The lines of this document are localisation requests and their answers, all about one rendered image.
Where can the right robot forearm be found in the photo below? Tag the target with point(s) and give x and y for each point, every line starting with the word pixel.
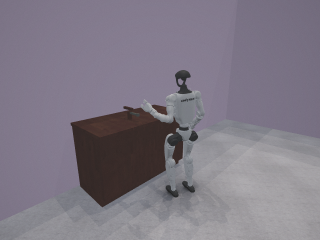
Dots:
pixel 196 120

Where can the robot left shin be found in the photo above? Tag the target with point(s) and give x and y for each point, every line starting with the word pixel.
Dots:
pixel 171 174

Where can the robot right hand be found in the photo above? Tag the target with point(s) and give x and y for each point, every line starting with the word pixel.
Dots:
pixel 190 126

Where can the robot left hand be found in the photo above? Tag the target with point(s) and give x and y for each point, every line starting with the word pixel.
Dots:
pixel 147 106

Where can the humanoid robot torso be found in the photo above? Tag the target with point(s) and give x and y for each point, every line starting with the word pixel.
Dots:
pixel 184 112

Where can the tap lever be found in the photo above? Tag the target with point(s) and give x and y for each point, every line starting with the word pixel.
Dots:
pixel 136 114

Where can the left robot forearm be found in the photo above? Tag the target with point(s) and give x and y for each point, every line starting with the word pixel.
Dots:
pixel 159 116

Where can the robot left upper arm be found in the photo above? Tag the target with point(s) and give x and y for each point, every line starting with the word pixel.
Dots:
pixel 170 107

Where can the counter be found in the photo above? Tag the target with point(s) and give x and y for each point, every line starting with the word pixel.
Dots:
pixel 118 152

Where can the robot right upper arm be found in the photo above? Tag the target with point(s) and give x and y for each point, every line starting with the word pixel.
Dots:
pixel 199 104

